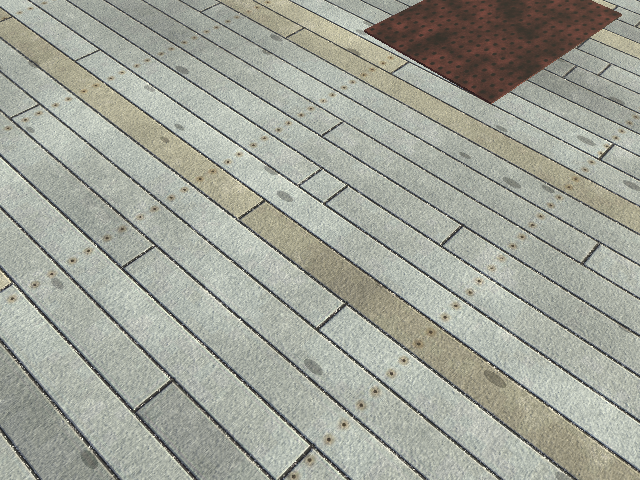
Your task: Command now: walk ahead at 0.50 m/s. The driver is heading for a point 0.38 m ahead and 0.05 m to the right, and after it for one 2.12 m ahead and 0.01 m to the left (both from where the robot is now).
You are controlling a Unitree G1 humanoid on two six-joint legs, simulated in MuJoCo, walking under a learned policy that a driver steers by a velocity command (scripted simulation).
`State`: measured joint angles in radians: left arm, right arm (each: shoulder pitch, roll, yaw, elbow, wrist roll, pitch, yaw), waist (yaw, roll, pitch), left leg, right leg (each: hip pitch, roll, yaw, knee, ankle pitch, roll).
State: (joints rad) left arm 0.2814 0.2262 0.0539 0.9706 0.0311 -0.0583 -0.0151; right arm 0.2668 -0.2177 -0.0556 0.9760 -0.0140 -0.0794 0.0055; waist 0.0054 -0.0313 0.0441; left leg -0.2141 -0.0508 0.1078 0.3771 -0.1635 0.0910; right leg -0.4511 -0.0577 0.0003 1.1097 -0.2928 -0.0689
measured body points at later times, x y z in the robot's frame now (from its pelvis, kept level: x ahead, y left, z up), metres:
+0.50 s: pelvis +0.27 -0.05 -0.01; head +0.30 -0.06 +0.44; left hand +0.38 +0.20 -0.14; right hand +0.26 -0.30 -0.16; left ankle +0.14 +0.07 -0.65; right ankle +0.33 -0.12 -0.74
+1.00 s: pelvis +0.42 -0.03 -0.01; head +0.44 -0.02 +0.44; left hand +0.43 +0.20 -0.17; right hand +0.48 -0.26 -0.15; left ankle +0.49 +0.05 -0.74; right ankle +0.36 -0.13 -0.72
